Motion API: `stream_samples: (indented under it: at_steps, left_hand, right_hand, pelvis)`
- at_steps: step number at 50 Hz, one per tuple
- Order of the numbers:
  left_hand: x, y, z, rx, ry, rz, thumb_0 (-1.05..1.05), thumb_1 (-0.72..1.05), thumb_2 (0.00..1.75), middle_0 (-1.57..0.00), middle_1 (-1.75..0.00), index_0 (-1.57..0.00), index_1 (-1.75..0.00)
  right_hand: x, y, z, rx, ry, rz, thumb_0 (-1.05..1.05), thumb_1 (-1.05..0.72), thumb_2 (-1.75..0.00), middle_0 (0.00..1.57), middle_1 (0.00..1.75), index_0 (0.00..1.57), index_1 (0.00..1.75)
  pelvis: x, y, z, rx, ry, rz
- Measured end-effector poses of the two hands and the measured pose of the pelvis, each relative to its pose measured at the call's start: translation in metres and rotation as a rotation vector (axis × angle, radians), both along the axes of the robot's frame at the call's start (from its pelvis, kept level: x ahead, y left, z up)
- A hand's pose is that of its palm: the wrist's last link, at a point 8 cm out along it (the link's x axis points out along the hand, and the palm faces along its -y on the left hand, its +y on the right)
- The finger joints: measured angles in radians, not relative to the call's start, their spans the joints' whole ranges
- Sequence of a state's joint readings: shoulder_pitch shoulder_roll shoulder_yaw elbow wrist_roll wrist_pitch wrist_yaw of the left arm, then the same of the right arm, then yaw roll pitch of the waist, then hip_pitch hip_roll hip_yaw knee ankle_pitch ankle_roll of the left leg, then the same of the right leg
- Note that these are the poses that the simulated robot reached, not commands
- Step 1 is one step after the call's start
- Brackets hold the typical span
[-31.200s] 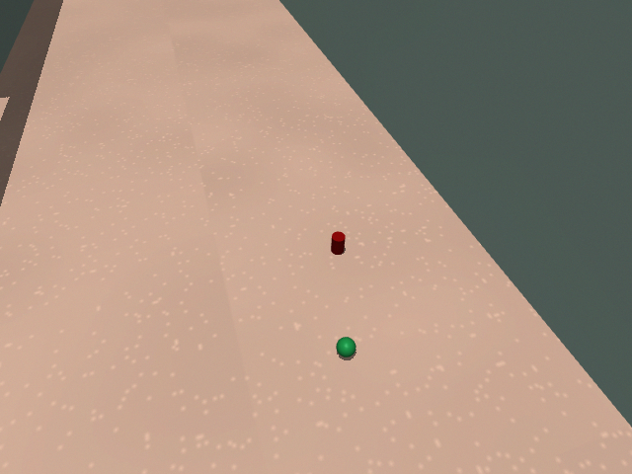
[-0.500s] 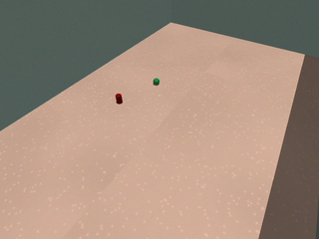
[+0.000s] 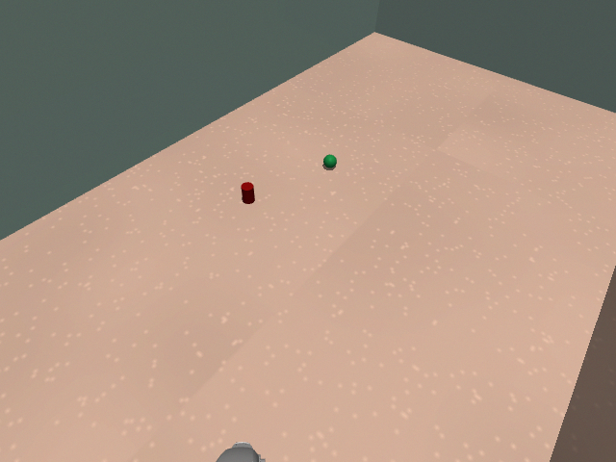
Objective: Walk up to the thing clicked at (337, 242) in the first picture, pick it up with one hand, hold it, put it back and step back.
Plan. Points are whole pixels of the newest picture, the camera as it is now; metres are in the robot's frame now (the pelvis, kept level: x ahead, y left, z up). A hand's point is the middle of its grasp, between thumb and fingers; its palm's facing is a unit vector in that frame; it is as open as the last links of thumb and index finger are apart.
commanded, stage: walk up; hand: left
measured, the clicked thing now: (248, 193) +1.31 +0.28 -0.72
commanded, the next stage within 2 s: none
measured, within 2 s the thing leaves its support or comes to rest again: neither
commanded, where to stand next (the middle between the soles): +0.92 +0.04 m, yaw +0 degrees
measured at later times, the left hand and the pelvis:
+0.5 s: hand (149, 314) +0.38 +0.29 -0.13, palm faces -0.07 -0.91 -0.40, open 7.4 cm; pelvis +0.27 +0.01 -0.01, yaw -1 degrees
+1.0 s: hand (154, 270) +0.50 +0.33 -0.17, palm faces -0.02 -0.94 -0.34, open 7.4 cm; pelvis +0.48 +0.05 -0.01, yaw +0 degrees
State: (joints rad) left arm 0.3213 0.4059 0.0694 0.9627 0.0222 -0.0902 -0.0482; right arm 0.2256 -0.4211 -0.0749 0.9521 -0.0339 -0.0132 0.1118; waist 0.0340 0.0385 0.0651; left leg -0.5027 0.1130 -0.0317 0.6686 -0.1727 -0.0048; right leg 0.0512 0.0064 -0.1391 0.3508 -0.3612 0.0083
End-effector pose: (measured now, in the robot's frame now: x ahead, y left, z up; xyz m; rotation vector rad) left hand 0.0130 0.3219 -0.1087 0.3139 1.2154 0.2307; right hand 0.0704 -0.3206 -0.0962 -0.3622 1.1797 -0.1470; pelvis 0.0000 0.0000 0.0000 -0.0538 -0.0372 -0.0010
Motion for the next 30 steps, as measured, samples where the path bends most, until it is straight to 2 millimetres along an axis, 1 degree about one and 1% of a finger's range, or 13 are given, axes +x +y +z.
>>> stream_samples:
  at_steps: [2, 4, 5, 7, 9, 13, 16, 19, 22, 24, 27, 28, 30]
  left_hand:
    - [0.024, 0.007, -0.012, -0.014, 0.001, 0.004, 0.0, 0.9, 0.9, -0.21, -0.3, -0.21, -0.3]
    - [0.05, 0.016, -0.024, -0.02, 0.014, 0.003, 0.0, 0.9, 0.9, -0.21, -0.3, -0.21, -0.3]
    - [0.063, 0.02, -0.027, -0.022, 0.025, 0.0, 0.0, 0.9, 0.9, -0.21, -0.3, -0.21, -0.3]
    - [0.092, 0.022, -0.027, -0.032, 0.036, -0.014, 0.0, 0.9, 0.9, -0.21, -0.3, -0.21, -0.3]
    - [0.124, 0.023, -0.02, -0.037, 0.026, -0.044, 0.0, 0.9, 0.9, -0.2, -0.3, -0.21, -0.3]
    - [0.195, 0.027, 0.0, -0.036, -0.066, -0.077, 0.0, 0.9, 0.9, -0.2, -0.3, -0.21, -0.3]
    - [0.243, 0.029, 0.011, -0.024, -0.12, -0.099, 0.0, 0.9, 0.9, -0.2, -0.3, -0.21, -0.3]
    - [0.285, 0.027, 0.018, -0.011, -0.137, -0.128, 0.0, 0.9, 0.9, -0.2, -0.3, -0.2, -0.3]
    - [0.324, 0.02, 0.021, 0.008, -0.141, -0.148, 0.0, 0.9, 0.9, -0.2, -0.3, -0.2, -0.3]
    - [0.348, 0.014, 0.02, 0.025, -0.142, -0.15, 0.0, 0.9, 0.9, -0.2, -0.3, -0.2, -0.3]
    - [0.378, 0.004, 0.016, 0.053, -0.164, -0.126, 0.0, 0.9, 0.9, -0.2, -0.3, -0.21, -0.3]
    - [0.384, 0.0, 0.016, 0.057, -0.176, -0.117, 0.0, 0.9, 0.9, -0.2, -0.3, -0.21, -0.3]
    - [0.391, -0.007, 0.02, 0.051, -0.188, -0.091, 0.0, 0.9, 0.9, -0.2, -0.3, -0.21, -0.3]
  right_hand:
    - [0.032, 0.007, -0.001, -0.02, -0.003, 0.016, 0.01, -0.9, -0.9, 0.21, 0.3, 0.2, 0.3]
    - [0.066, 0.017, -0.002, -0.037, -0.025, 0.019, 0.01, -0.9, -0.9, 0.21, 0.3, 0.2, 0.3]
    - [0.081, 0.022, -0.001, -0.041, -0.046, 0.024, 0.01, -0.91, -0.9, 0.21, 0.3, 0.2, 0.3]
    - [0.105, 0.032, 0.004, -0.041, -0.103, 0.015, 0.01, -0.91, -0.9, 0.21, 0.3, 0.2, 0.3]
    - [0.12, 0.039, 0.011, -0.034, -0.133, -0.014, 0.01, -0.9, -0.9, 0.21, 0.3, 0.2, 0.3]
    - [0.138, 0.045, 0.02, -0.031, -0.12, -0.043, 0.0, -0.9, -0.9, 0.21, 0.3, 0.2, 0.3]
    - [0.151, 0.043, 0.019, -0.031, -0.091, -0.052, 0.0, -0.9, -0.9, 0.21, 0.3, 0.21, 0.3]
    - [0.167, 0.036, 0.012, -0.024, -0.067, -0.059, 0.01, -0.9, -0.9, 0.21, 0.3, 0.21, 0.3]
    - [0.189, 0.025, -0.001, -0.011, -0.051, -0.071, 0.01, -0.9, -0.9, 0.21, 0.3, 0.21, 0.3]
    - [0.207, 0.015, -0.014, -0.002, -0.041, -0.082, 0.01, -0.9, -0.9, 0.21, 0.3, 0.21, 0.3]
    - [0.242, 0.001, -0.035, 0.005, -0.018, -0.079, 0.01, -0.9, -0.9, 0.21, 0.3, 0.2, 0.3]
    - [0.254, 0.001, -0.037, 0.01, -0.008, -0.071, 0.01, -0.9, -0.9, 0.21, 0.3, 0.2, 0.3]
    - [0.281, 0.002, -0.037, 0.021, 0.002, -0.039, 0.01, -0.9, -0.9, 0.21, 0.3, 0.2, 0.3]
  pelvis:
    - [0.026, 0.008, -0.007, -0.003, 0.007, 0.012]
    - [0.05, 0.017, -0.014, 0.032, 0.006, 0.014]
    - [0.061, 0.022, -0.015, 0.051, 0.004, 0.007]
    - [0.08, 0.03, -0.013, 0.037, 0.003, 0.007]
    - [0.1, 0.034, -0.005, 0.026, 0.0, 0.008]
    - [0.142, 0.037, 0.007, 0.039, -0.006, 0.0]
    - [0.172, 0.035, 0.009, 0.05, -0.013, -0.003]
    - [0.201, 0.031, 0.008, 0.063, -0.016, -0.013]
    - [0.233, 0.023, 0.001, 0.073, -0.016, -0.017]
    - [0.258, 0.016, -0.006, 0.077, -0.012, -0.016]
    - [0.292, 0.003, -0.019, 0.046, -0.009, -0.006]
    - [0.301, 0.0, -0.02, 0.044, -0.012, 0.002]
    - [0.317, -0.004, -0.015, 0.06, -0.019, 0.005]
